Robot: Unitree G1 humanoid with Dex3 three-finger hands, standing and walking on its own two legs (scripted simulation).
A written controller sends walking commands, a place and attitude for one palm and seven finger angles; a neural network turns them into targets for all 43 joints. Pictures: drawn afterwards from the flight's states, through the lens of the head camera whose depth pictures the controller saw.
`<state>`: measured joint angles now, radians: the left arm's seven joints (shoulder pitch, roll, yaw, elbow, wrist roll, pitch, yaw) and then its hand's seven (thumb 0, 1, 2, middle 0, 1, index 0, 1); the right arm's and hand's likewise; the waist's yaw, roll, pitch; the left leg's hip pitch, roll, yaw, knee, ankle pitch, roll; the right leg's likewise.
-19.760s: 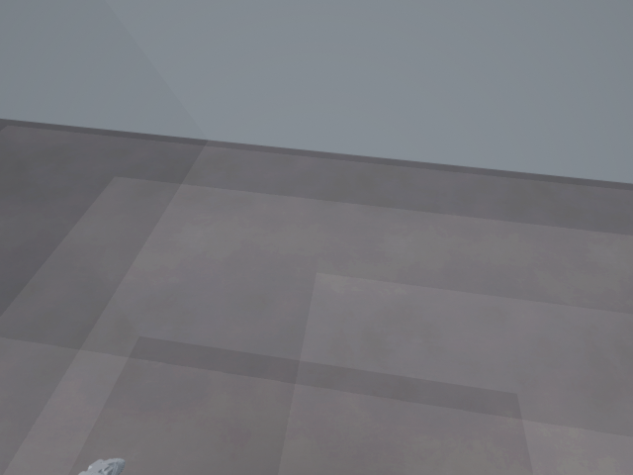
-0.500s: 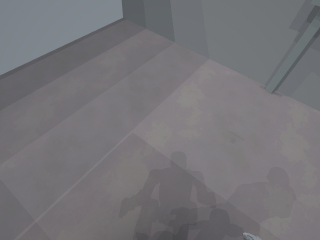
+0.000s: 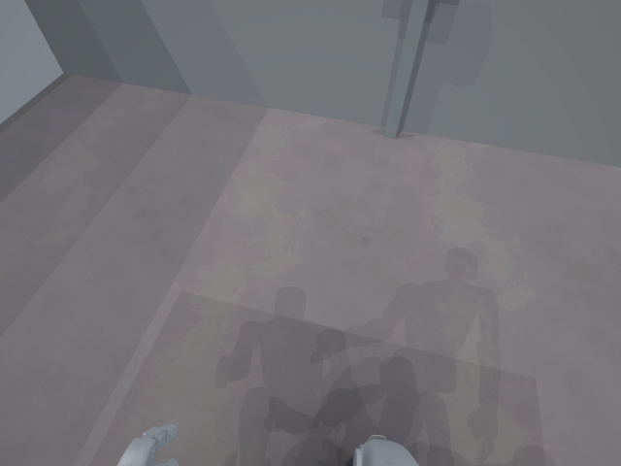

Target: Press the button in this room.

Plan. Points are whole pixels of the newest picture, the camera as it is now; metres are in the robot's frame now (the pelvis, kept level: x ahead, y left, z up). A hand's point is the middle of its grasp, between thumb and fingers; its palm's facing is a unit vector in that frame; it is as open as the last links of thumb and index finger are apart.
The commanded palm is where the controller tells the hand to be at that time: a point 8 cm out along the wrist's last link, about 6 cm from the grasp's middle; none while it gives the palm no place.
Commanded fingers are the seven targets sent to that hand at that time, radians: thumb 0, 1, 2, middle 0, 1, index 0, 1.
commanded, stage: turn or walk to find it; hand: left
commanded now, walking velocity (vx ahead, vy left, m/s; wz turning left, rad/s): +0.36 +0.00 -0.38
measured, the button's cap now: out of the picture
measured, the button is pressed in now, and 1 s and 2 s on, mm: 0 0 0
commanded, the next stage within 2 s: stand and wait in 0.86 s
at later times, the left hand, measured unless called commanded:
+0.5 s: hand (217, 449) +0.17 +0.14 -0.16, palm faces -0.04 -0.97 -0.23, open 7.3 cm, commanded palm none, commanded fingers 0.00 0.90 0.90 -0.20 -0.30 -0.20 -0.30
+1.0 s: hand (252, 255) +0.51 +0.11 -0.16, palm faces -0.22 -0.96 -0.18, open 7.4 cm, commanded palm none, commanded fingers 0.00 0.90 0.90 -0.20 -0.30 -0.20 -0.30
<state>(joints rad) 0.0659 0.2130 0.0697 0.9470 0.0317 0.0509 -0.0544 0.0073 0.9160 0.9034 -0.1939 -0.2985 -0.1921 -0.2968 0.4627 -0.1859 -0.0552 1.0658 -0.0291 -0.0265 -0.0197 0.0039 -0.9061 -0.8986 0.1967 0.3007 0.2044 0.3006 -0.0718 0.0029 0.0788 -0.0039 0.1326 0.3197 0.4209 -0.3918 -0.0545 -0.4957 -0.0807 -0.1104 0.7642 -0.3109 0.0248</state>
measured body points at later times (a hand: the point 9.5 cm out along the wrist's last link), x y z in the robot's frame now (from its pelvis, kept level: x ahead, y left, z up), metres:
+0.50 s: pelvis +0.17 -0.06 +0.01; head +0.18 -0.07 +0.46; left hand +0.17 +0.19 -0.14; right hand +0.26 -0.30 -0.14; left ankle +0.28 +0.09 -0.68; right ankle +0.10 -0.12 -0.73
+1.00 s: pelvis +0.38 -0.05 +0.01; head +0.41 -0.04 +0.46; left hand +0.52 +0.16 -0.15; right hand +0.28 -0.27 -0.14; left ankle +0.34 +0.06 -0.73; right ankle +0.45 -0.22 -0.68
